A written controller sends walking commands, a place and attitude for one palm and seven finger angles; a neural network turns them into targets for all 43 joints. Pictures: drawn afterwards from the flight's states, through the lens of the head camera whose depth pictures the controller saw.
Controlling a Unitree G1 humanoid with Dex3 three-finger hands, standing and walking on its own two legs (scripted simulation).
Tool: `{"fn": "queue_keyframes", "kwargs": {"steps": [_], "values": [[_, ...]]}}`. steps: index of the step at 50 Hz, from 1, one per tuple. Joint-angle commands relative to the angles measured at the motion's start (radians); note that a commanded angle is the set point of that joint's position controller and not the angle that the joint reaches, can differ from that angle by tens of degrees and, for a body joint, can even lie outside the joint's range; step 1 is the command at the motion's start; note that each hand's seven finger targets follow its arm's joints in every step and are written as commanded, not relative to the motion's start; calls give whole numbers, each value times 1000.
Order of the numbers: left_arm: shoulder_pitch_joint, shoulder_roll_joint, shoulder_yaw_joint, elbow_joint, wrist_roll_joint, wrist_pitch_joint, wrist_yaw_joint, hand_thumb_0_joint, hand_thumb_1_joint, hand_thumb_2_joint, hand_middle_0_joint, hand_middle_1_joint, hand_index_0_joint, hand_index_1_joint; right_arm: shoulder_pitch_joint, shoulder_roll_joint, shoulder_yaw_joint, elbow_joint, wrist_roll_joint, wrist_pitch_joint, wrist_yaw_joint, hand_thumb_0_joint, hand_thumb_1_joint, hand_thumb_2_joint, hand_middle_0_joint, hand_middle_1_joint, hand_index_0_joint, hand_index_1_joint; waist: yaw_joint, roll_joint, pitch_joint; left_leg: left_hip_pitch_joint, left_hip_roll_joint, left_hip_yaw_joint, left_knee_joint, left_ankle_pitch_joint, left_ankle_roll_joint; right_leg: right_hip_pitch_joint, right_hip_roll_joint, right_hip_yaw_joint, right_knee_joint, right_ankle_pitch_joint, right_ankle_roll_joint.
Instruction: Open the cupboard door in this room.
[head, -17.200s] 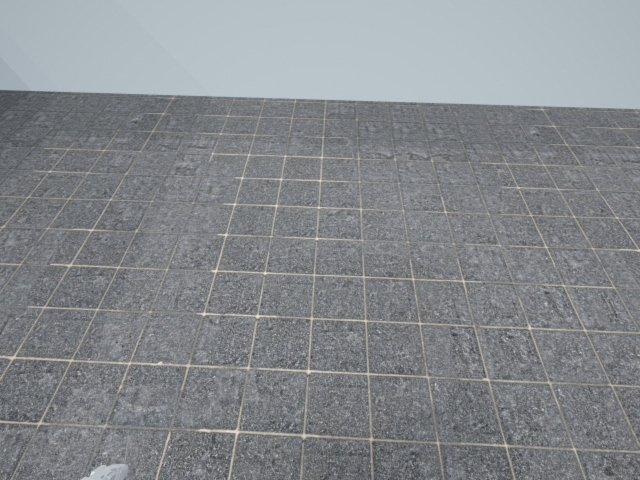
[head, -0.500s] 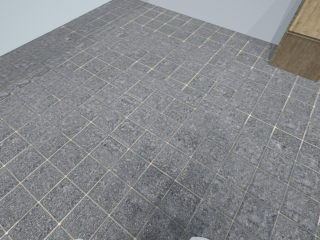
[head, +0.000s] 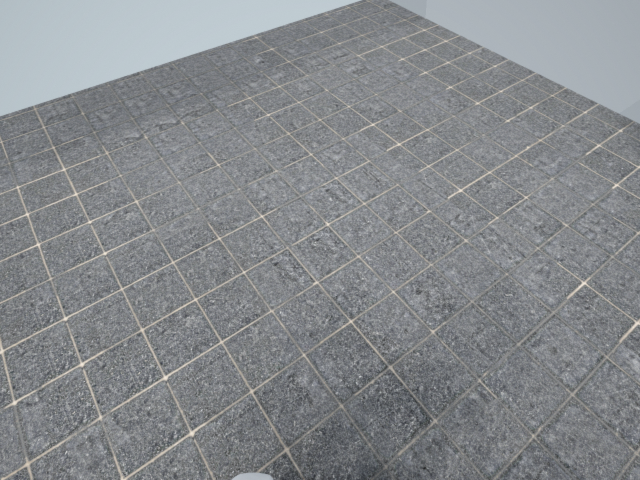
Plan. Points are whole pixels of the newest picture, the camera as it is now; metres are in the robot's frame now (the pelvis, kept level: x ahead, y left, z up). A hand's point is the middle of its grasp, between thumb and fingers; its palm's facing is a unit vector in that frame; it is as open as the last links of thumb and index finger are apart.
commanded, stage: turn or walk to find it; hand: left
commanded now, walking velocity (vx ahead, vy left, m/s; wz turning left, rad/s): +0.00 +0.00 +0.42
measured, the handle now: out of the picture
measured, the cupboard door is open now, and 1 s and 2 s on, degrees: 0 0 0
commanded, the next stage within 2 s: stand and wait in 1.88 s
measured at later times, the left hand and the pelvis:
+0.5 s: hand out of the picture +0.03 +0.23 -0.16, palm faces +0.19 -0.94 -0.27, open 7.4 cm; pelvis -0.02 +0.01 +0.00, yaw +11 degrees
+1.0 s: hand out of the picture -0.12 +0.24 -0.19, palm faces +0.43 -0.87 -0.23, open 7.4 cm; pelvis -0.06 +0.03 -0.01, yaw +24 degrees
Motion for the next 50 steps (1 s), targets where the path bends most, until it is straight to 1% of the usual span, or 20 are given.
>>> {"fn": "queue_keyframes", "kwargs": {"steps": [1,2,4,6,11,17,23,24,25,26,28,30,32,41,44,45,46,47,48,50], "values": [[31,238,59,-29,-3,-6,14,0,900,900,-200,-300,-200,-300,32,-64,-11,-75,2,-39,-5,0,-900,-900,200,300,200,300,-22,-159,-153,77,-2,57,-281,141,16,125,-239,187,-72,450,-67],[19,221,57,-31,-12,-1,11,0,900,900,-200,-300,-200,-300,66,-89,-17,-66,0,-48,-4,0,-900,-900,200,300,200,300,-50,-101,-167,195,24,29,-410,261,30,35,-208,140,1,353,-15],[-8,123,30,-89,-14,14,1,0,900,900,-200,-300,-200,-300,108,-251,-51,-72,-12,-50,-9,0,-900,-900,200,300,200,300,-79,314,-138,314,390,-388,-505,663,213,-315,-11,64,339,-336,102],[-101,139,35,-85,-9,35,8,0,900,900,-200,-300,-200,-300,91,-216,-46,-54,-15,-47,-27,0,-900,-900,200,300,200,300,-83,239,-75,185,337,-349,-514,576,242,-317,-9,190,503,-288,101],[-28,135,37,-41,-12,26,-6,0,900,900,-200,-300,-200,-300,16,-162,-32,-75,-8,-59,-29,0,-900,-900,200,300,200,300,-31,144,-94,204,208,-193,-477,647,205,-288,14,198,526,-128,123],[-103,116,31,-84,-17,24,0,0,900,900,-200,-300,-200,-300,76,-166,-46,-66,-16,-52,-26,0,-900,-900,200,300,200,300,-63,156,-90,197,211,-275,-457,650,224,-230,40,199,349,-172,125],[-18,119,32,-70,-23,4,7,0,900,900,-200,-300,-200,-300,55,-158,-55,-82,-13,-45,-23,0,-900,-900,200,300,200,300,-17,171,-142,81,151,-322,-354,645,177,41,78,171,-47,7,104],[11,143,37,-66,-20,-6,11,0,900,900,-200,-300,-200,-300,62,-136,-53,-85,-7,-47,-20,0,-900,-900,200,300,200,300,-4,104,-163,19,107,-300,-299,550,133,148,43,196,-171,103,95],[34,213,50,-65,-7,-18,18,0,900,900,-200,-300,-200,-300,86,-86,-47,-93,1,-49,-13,0,-900,-900,200,300,200,300,1,-83,-193,-133,19,-192,-151,316,69,291,-143,359,-226,197,45],[38,270,59,-70,-2,-19,20,0,900,900,-200,-300,-200,-300,65,-49,-38,-123,-2,-49,-11,0,-900,-900,200,300,200,300,13,-256,-149,-255,-90,-74,42,-95,22,271,-345,524,-229,360,-73],[-23,229,61,-92,-12,-16,21,0,900,900,-200,-300,-200,-300,48,-88,-55,-98,-13,-17,-14,0,-900,-900,200,300,200,300,-6,-182,-78,-234,-38,-130,337,-80,26,61,-324,492,-262,242,-131],[-113,171,44,-117,-13,-13,20,0,900,900,-200,-300,-200,-300,100,-71,-54,-60,-14,-10,-2,0,-900,-900,200,300,200,300,-60,-106,-47,-235,-7,-106,417,35,13,28,-233,325,-230,244,-86],[-114,159,39,-125,-9,-18,20,0,900,900,-200,-300,-200,-300,117,-65,-49,-50,-15,-6,4,0,-900,-900,200,300,200,300,-57,-145,-40,-218,1,-73,425,87,-5,14,-205,259,-234,251,-72],[17,231,64,-71,4,-9,14,0,900,900,-200,-300,-200,-300,-3,-37,-21,-85,-2,-27,1,0,-900,-900,200,300,200,300,22,-192,-103,-118,1,30,15,-21,-10,166,-247,215,-140,480,-111],[-16,241,67,-66,-2,-2,13,0,900,900,-200,-300,-200,-300,65,-46,-20,-69,-1,-38,-3,0,-900,-900,200,300,200,300,-23,-186,-138,15,-9,69,-207,115,0,137,-234,162,-59,459,-62],[-31,226,66,-64,-9,3,11,0,900,900,-200,-300,-200,-300,99,-60,-23,-62,-2,-45,0,0,-900,-900,200,300,200,300,-45,-137,-154,111,3,57,-354,233,10,91,-208,125,17,401,-17],[-8,188,62,-78,-18,12,8,0,900,900,-200,-300,-200,-300,125,-133,-37,-62,-7,-57,-1,0,-900,-900,200,300,200,300,-60,48,-185,262,118,-91,-436,406,54,-70,-139,73,160,201,46],[-18,116,43,-113,-19,17,2,0,900,900,-200,-300,-200,-300,162,-229,-60,-65,-14,-60,-5,0,-900,-900,200,300,200,300,-79,323,-171,340,357,-375,-459,746,169,-299,-19,50,344,-302,111],[-102,122,33,-121,-11,31,12,0,900,900,-200,-300,-200,-300,205,-241,-63,-38,-13,-55,-16,0,-900,-900,200,300,200,300,-120,317,-171,255,383,-390,-481,737,223,-278,-8,153,465,-376,105],[-138,131,42,-102,-16,33,4,0,900,900,-200,-300,-200,-300,123,-185,-49,-51,-16,-53,-31,0,-900,-900,200,300,200,300,-81,246,-91,188,308,-327,-475,656,224,-323,-13,209,563,-254,101]]}}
